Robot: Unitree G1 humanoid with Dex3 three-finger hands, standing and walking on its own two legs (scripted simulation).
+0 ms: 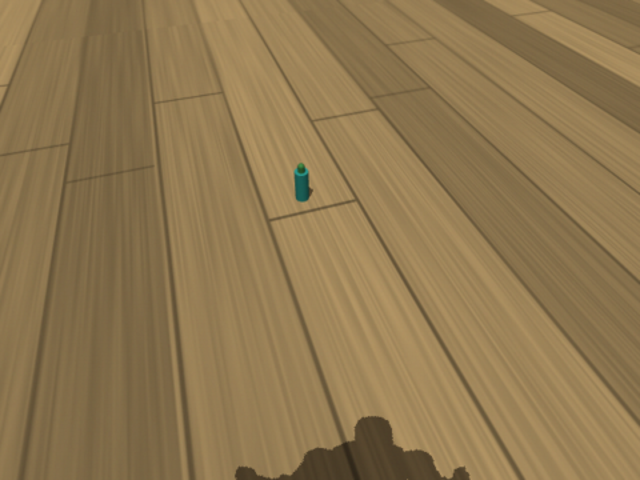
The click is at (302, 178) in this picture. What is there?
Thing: necked bottle
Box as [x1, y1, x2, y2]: [294, 163, 308, 201]
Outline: 298,164 298,167 294,170 296,199 304,201 308,198 308,174 307,169 304,167 302,163
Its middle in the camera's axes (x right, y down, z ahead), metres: -0.08 -0.26 +1.78
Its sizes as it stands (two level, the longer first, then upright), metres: 0.063 0.063 0.197
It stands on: the floor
